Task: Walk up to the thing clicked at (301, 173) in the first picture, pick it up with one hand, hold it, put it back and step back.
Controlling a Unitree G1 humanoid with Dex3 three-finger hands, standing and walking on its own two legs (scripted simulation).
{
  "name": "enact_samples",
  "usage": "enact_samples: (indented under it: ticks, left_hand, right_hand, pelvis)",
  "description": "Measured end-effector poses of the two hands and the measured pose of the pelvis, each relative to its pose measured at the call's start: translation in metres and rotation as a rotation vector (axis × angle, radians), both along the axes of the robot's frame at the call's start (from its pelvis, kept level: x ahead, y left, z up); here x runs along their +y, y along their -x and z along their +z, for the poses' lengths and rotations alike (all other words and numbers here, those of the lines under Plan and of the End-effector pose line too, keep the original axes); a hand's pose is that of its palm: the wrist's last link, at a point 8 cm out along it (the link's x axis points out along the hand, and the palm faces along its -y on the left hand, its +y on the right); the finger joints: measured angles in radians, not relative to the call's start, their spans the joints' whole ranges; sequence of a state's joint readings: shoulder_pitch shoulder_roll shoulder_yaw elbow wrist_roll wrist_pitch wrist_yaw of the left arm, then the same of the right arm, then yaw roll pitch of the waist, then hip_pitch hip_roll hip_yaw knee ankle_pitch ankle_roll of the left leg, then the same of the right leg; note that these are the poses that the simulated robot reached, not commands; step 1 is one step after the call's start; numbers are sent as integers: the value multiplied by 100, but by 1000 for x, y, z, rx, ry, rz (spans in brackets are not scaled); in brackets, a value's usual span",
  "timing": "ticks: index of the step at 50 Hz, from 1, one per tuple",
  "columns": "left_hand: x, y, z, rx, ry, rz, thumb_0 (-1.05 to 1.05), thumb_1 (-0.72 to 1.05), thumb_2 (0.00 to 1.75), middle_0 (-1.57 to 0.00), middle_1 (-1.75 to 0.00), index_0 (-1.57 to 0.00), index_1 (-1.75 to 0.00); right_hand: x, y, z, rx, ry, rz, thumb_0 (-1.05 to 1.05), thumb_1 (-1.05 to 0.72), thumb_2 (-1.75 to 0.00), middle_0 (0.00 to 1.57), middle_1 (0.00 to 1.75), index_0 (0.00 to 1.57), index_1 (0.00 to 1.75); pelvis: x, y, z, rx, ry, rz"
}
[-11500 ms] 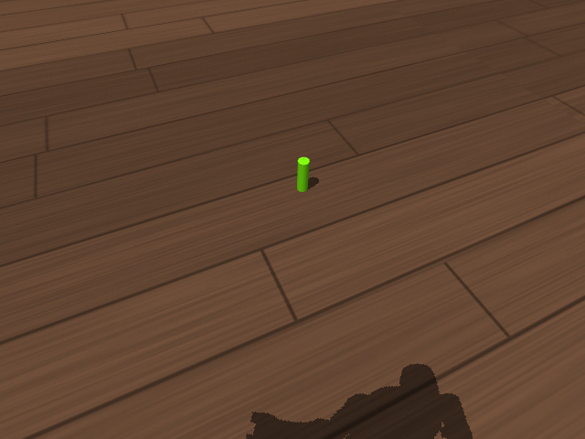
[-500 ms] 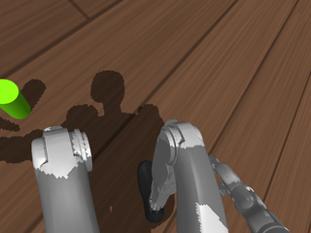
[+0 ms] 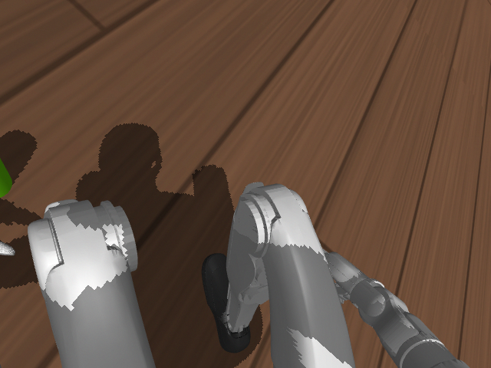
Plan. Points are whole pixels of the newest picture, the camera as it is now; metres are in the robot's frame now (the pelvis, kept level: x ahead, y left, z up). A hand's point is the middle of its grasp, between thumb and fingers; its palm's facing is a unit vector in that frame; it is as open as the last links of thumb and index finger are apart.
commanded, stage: close in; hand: left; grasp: from the side
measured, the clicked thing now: out of the picture +0.40 +0.31 -0.19
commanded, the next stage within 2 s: close in 0.22 s
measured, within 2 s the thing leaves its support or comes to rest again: leaves its support in 1.42 s
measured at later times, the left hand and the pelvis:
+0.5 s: hand out of the picture +0.37 +0.29 -0.17, palm faces +0.31 -0.95 +0.02, open 15.8 cm; pelvis +0.00 +0.01 +0.00, yaw -1 degrees
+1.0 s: hand out of the picture +0.39 +0.29 -0.17, palm faces +0.34 -0.94 +0.01, open 7.6 cm; pelvis +0.00 +0.01 +0.00, yaw -2 degrees
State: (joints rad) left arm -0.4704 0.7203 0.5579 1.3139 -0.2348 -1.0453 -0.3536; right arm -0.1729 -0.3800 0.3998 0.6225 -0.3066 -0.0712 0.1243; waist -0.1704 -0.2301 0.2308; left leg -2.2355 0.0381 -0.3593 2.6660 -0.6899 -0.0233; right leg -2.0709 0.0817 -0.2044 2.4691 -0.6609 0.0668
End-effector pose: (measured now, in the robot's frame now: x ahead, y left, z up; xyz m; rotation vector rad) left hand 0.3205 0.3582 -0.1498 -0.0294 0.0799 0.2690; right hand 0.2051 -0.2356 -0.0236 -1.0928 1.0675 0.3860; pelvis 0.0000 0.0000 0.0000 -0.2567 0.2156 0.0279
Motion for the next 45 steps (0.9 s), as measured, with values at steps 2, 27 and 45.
enact_samples:
  ticks: [2, 27, 45]
  left_hand:
    - [-4, -1, -2, -2, 8, 7, -1, -61, 2, -7, -7, -6, -7]
    - [-21, -18, -19, -23, -3, 51, -1, -28, 26, -25, -22, -23, -23]
    - [-21, -31, -21, -26, -17, 68, -1, 25, 66, -62, -65, -67, -66]
  right_hand:
    - [1, 2, 1, 4, 1, 2, 0, -93, -90, 21, 30, 21, 30]
    - [9, 16, 4, 69, 58, 21, 0, -89, -89, 21, 30, 21, 30]
    - [9, 23, 7, 100, 88, 7, 0, -87, -89, 21, 30, 21, 30]
  pelvis:
    - [1, 1, 0, -5, 3, -2]
    - [5, 3, -2, -35, 34, -17]
    - [8, 3, 1, -34, 50, -27]
